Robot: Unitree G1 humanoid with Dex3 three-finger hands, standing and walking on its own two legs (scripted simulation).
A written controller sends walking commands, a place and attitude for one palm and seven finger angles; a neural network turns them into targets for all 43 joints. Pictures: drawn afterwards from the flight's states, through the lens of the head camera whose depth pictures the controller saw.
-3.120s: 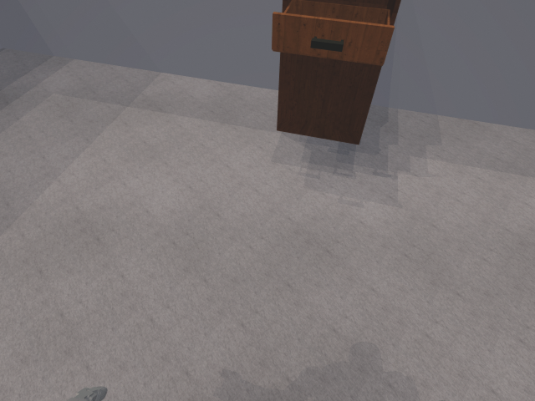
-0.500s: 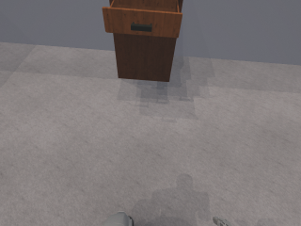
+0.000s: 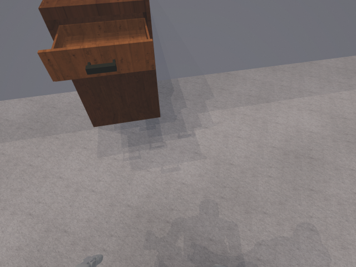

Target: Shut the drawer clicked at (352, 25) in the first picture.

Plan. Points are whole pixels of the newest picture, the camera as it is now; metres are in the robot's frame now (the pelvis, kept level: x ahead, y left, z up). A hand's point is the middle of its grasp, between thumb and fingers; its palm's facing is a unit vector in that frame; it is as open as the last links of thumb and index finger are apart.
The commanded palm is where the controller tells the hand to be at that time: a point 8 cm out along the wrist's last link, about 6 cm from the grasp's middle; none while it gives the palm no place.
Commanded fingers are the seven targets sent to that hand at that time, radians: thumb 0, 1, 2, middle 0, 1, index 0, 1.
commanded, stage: walk to a spot facing it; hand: left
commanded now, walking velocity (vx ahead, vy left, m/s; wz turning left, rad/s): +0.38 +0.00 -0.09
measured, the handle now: (101, 65) +0.88 +0.35 -0.05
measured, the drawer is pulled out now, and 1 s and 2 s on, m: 0.29 0.29 0.29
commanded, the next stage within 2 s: turn to face it in 0.52 s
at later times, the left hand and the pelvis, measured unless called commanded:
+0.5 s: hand (97, 246) +0.20 +0.23 -0.17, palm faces +0.01 -0.99 -0.13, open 7.4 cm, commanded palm none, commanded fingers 0.00 0.90 0.90 -0.20 -0.30 -0.20 -0.30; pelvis +0.22 +0.05 +0.01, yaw -4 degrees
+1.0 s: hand (135, 153) +0.49 +0.16 -0.15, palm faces -0.04 -0.98 -0.18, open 7.3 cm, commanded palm none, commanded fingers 0.00 0.90 0.90 -0.20 -0.30 -0.20 -0.30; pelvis +0.36 +0.01 +0.01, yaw -2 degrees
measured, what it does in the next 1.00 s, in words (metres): walks ahead: left foot, then right foot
